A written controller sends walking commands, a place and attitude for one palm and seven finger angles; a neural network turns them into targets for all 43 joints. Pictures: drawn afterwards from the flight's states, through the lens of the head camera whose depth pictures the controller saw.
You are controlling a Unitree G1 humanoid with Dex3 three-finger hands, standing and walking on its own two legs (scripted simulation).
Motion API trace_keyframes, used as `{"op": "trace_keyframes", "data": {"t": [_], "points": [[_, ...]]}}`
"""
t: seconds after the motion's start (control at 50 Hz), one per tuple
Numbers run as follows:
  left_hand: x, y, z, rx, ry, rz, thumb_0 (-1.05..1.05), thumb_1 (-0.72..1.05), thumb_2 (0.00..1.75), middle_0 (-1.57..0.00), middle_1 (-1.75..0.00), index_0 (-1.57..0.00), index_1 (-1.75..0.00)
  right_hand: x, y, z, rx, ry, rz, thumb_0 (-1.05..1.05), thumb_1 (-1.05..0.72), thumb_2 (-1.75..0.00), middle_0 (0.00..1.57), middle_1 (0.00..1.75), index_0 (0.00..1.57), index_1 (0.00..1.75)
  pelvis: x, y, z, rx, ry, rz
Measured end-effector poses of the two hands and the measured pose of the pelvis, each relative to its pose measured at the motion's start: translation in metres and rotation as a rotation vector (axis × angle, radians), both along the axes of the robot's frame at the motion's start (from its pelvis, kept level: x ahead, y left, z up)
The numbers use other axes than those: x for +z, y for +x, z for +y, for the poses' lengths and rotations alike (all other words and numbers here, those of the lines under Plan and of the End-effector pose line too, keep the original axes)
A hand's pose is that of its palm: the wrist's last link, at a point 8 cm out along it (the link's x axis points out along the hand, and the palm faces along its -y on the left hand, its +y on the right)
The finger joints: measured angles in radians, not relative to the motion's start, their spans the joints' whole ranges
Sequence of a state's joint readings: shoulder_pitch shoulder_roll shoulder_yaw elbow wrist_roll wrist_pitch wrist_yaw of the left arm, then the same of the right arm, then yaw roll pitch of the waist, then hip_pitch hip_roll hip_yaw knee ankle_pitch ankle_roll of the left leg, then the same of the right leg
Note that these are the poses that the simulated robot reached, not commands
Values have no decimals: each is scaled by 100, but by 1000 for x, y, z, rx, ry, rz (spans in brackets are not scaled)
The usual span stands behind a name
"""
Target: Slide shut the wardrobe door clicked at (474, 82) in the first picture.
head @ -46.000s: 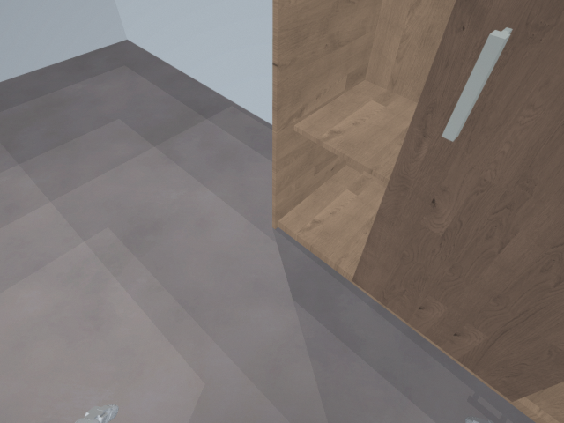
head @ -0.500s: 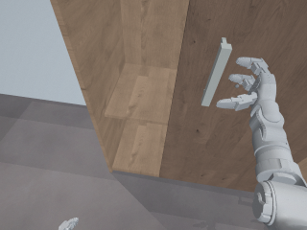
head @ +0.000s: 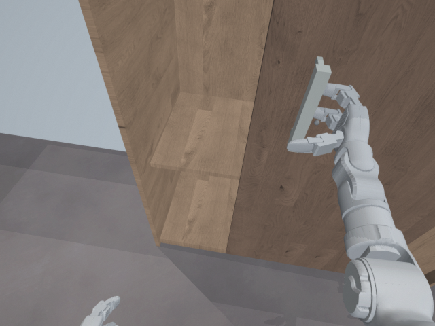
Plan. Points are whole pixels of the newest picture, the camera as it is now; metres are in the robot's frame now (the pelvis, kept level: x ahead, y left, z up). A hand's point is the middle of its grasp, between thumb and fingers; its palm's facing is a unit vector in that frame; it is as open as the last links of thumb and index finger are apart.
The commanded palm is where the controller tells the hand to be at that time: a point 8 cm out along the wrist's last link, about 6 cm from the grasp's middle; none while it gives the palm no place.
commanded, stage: feel for the door with the fingertips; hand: right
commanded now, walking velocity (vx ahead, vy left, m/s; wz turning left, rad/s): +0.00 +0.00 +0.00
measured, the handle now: (305, 107) +0.51 -0.10 +0.16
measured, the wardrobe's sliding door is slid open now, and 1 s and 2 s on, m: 0.32 0.32 0.32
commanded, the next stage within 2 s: slide the fingers in behind the handle in 0.32 s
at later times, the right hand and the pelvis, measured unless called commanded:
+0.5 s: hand (319, 120) +0.46 -0.12 +0.16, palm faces +0.05 +1.00 +0.00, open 13.6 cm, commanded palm +0.44 -0.18 +0.16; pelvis +0.00 +0.00 +0.00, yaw -1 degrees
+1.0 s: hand (317, 125) +0.45 -0.12 +0.16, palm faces +0.03 +1.00 +0.02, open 14.0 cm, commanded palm +0.43 -0.17 +0.16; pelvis -0.01 -0.01 +0.00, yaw +0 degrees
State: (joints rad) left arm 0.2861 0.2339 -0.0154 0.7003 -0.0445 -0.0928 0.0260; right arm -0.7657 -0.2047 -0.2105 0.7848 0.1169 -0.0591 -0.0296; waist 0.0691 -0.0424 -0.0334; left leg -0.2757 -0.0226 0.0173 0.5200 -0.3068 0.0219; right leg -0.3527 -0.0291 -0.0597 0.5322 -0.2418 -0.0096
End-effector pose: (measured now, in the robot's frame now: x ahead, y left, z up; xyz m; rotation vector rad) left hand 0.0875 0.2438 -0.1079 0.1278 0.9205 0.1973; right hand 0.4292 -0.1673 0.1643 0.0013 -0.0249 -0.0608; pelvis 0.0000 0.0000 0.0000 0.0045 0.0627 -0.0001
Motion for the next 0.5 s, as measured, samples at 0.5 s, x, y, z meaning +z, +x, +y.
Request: {"op": "trace_keyframes", "data": {"t": [0.5], "points": [[-8, -42, 15, 26, 27, 118, 1, 90, 90, -20, -30, -20, -30, -2, 10, -8, 14, -5, 7, -2, 50, -30, 37, 125, 36, 124, -2, -4, 4, -14, 5, 18]]}}
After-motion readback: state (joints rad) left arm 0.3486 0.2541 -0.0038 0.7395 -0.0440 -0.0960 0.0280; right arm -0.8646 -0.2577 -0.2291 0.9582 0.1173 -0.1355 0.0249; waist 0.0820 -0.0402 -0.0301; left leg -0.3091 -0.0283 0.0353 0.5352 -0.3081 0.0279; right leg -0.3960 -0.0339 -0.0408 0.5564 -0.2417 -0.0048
